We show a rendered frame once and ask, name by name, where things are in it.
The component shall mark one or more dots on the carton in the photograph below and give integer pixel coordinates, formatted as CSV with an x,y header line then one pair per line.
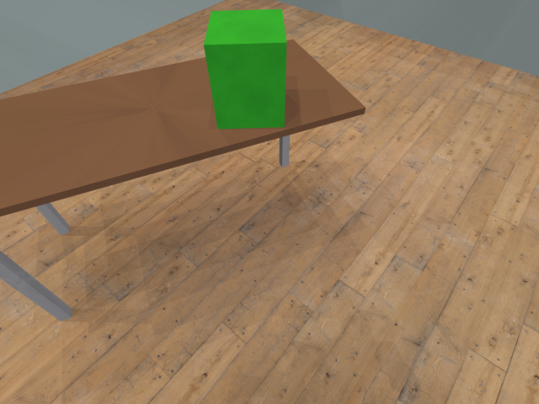
x,y
245,52

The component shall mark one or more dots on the table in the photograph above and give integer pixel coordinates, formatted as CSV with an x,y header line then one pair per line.
x,y
61,142

